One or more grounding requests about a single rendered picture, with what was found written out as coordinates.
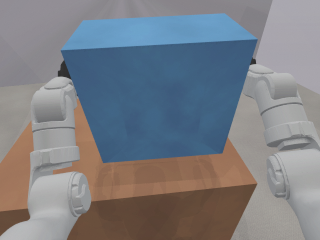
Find robot right hand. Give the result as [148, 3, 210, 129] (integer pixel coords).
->
[250, 58, 256, 65]

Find left robot upper arm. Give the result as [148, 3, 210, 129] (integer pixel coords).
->
[0, 171, 92, 240]

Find right robot upper arm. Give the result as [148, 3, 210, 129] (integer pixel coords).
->
[266, 148, 320, 240]

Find pedestal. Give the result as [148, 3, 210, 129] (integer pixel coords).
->
[0, 98, 258, 240]

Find carton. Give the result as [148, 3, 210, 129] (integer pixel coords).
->
[60, 13, 258, 163]

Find robot left forearm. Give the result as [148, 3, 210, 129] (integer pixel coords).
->
[27, 76, 80, 216]

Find robot left hand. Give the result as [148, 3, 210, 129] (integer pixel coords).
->
[58, 61, 78, 96]

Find robot right forearm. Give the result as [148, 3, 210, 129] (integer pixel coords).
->
[242, 64, 320, 151]

